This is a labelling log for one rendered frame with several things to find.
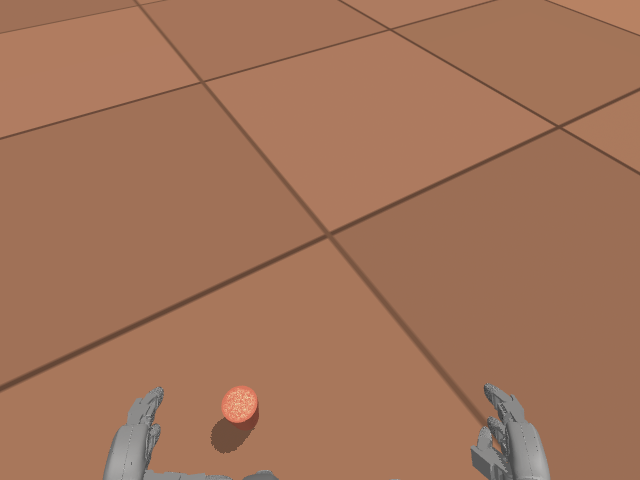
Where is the left robot hand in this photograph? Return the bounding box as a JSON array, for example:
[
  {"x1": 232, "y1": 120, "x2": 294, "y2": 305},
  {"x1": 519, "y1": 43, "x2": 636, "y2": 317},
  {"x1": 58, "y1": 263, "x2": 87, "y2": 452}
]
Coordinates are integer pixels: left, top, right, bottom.
[{"x1": 103, "y1": 387, "x2": 233, "y2": 480}]

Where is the cup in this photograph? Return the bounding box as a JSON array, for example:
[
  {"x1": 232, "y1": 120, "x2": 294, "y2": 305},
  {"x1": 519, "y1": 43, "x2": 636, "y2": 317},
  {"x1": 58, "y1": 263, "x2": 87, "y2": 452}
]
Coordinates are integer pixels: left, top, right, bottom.
[{"x1": 221, "y1": 386, "x2": 259, "y2": 431}]

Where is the right robot hand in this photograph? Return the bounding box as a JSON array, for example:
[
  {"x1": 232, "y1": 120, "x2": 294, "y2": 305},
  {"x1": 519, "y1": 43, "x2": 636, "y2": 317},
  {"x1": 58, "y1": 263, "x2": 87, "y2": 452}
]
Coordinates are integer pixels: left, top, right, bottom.
[{"x1": 471, "y1": 383, "x2": 551, "y2": 480}]

